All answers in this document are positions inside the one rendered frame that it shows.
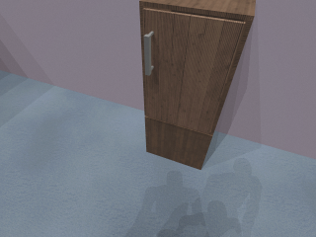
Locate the cupboard door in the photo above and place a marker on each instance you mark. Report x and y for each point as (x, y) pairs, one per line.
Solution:
(191, 57)

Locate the handle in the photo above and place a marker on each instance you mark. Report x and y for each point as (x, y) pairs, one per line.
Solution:
(147, 53)

